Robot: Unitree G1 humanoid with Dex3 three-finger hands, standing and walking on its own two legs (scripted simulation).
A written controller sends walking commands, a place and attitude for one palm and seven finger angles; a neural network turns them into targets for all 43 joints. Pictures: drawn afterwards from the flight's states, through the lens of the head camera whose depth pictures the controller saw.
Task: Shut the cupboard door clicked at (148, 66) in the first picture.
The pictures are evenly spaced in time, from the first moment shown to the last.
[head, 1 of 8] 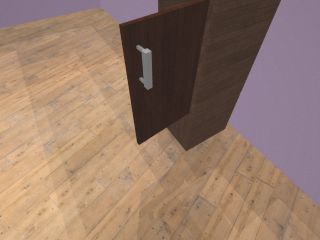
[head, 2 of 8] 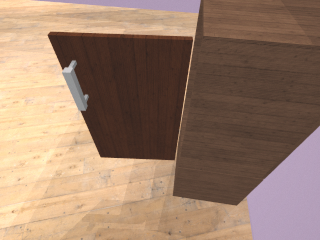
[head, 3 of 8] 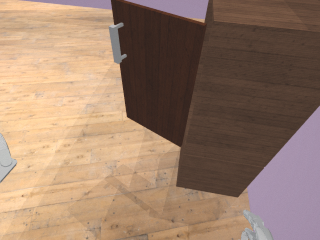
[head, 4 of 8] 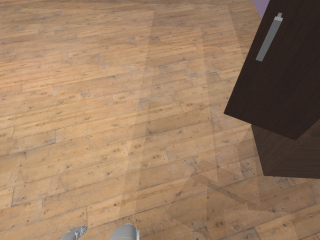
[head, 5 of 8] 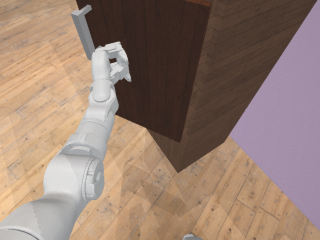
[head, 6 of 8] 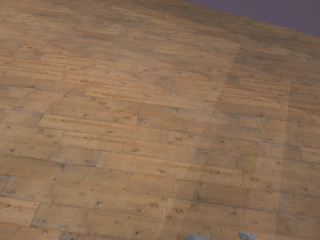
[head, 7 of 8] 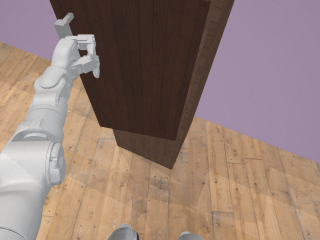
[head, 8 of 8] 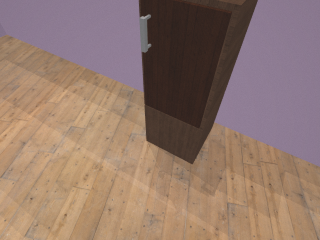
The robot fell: no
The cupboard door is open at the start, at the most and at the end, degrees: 96 96 0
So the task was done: yes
